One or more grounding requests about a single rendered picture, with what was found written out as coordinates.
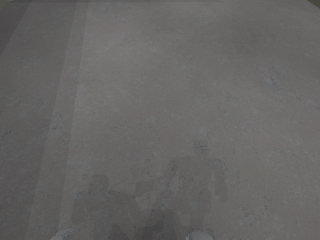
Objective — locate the robot left hand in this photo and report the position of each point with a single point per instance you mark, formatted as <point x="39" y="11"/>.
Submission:
<point x="64" y="234"/>

